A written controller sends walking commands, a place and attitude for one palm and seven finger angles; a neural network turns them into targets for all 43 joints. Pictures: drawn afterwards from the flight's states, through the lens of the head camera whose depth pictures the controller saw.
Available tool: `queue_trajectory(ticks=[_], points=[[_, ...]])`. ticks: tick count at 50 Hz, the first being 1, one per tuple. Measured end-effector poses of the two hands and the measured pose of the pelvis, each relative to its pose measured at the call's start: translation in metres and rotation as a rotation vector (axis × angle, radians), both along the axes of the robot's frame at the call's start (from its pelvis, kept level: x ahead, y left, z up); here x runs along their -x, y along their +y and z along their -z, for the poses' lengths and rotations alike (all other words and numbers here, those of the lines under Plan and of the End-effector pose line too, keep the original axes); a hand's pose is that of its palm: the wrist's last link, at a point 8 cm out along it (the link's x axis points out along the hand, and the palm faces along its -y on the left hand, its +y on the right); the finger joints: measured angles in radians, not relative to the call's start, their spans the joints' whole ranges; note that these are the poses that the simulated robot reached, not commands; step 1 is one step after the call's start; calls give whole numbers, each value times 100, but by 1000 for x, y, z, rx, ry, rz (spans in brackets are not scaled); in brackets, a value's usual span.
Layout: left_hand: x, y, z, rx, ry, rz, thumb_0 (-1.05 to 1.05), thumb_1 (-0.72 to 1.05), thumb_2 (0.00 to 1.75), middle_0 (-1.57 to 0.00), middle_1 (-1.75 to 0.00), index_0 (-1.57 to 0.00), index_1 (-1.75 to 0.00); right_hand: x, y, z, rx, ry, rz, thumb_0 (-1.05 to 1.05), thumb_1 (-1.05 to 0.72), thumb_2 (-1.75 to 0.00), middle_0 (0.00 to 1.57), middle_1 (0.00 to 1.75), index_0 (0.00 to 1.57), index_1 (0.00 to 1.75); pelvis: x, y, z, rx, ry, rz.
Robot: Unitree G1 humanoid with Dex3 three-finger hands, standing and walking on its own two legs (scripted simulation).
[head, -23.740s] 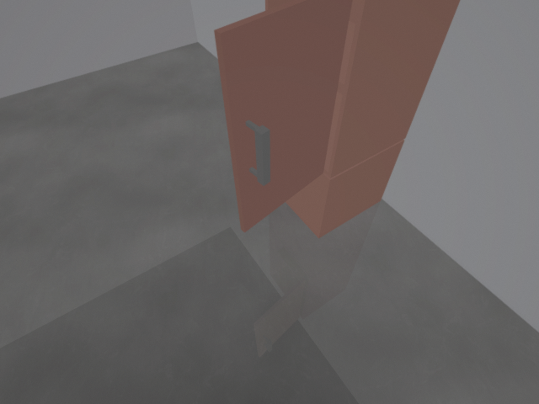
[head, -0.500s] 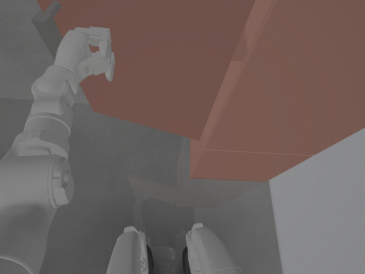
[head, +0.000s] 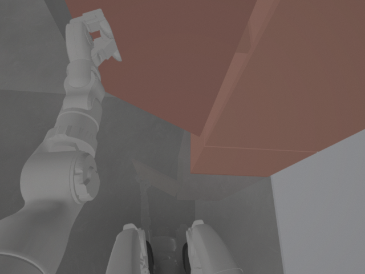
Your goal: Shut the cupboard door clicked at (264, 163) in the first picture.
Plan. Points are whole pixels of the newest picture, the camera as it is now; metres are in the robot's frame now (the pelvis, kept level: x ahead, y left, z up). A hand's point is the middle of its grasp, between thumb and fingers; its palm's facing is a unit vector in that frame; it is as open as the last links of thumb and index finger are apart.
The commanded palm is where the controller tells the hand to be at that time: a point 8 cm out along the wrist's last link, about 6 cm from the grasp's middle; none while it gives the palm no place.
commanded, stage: pull the fist back off the door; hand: left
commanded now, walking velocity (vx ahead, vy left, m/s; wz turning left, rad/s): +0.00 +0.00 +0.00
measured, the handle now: (71, 16) +0.64 +0.16 +0.09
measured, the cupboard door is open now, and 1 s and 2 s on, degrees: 65 65 65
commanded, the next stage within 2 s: draw the hand back to the body in 0.68 s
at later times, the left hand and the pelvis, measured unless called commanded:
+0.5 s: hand (114, 81) +0.48 +0.08 +0.09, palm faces +0.04 -1.00 -0.04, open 3.1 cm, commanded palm +0.45 +0.12 +0.10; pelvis +0.01 -0.02 +0.04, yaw +2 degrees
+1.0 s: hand (91, 92) +0.43 +0.11 +0.13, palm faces +0.06 -1.00 -0.05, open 3.1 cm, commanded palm +0.39 +0.15 +0.13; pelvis +0.01 -0.01 +0.05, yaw +1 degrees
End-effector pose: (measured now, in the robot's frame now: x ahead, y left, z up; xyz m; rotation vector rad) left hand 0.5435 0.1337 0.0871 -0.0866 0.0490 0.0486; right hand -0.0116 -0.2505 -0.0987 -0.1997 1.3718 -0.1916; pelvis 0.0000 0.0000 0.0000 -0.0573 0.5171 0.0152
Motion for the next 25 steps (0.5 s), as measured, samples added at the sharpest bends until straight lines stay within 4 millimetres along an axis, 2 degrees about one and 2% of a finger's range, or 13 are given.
queue_trajectory(ticks=[2, 5, 8, 13, 17, 20, 25], points=[[8, -2, 1, -75, -30, -49, 2, 90, 91, -129, -150, -129, -150, 2, 5, 2, -40, 11, 4, 0, -91, -90, 20, 30, 20, 30, -2, -2, -2, -6, -5, 5], [20, -7, -2, -164, -66, -33, 2, 90, 91, -129, -150, -129, -150, 5, 10, 2, -85, 31, 26, 0, -91, -90, 20, 30, 20, 30, -5, -5, -8, -15, -28, 7], [29, -12, -8, -167, -48, 3, 2, 90, 90, -129, -150, -130, -150, 6, 11, -3, -103, 41, 50, 0, -91, -90, 20, 30, 20, 30, -8, -9, -17, -23, -58, 6], [40, -13, -19, -109, 5, 2, 2, 90, 90, -130, -150, -130, -150, -3, 0, -17, -86, 12, 50, 0, -91, -90, 20, 30, 20, 30, -13, -15, -31, -32, -101, 1], [49, -10, -24, -96, -31, -14, 2, 90, 90, -130, -150, -130, -150, -15, -16, -25, -53, -23, 28, 0, -91, -90, 20, 30, 20, 30, -15, -20, -36, -40, -116, 0], [61, -5, -20, -113, -56, -9, 2, 90, 90, -130, -150, -130, -150, -26, -28, -27, -32, -42, 9, 0, -91, -90, 20, 30, 20, 30, -15, -22, -36, -46, -122, 0], [88, 1, -1, -131, -37, 11, 1, 90, 90, -130, -150, -130, -150, -48, -39, -26, -13, -72, -16, 0, -91, -90, 20, 30, 20, 30, -13, -23, -36, -50, -135, -7]])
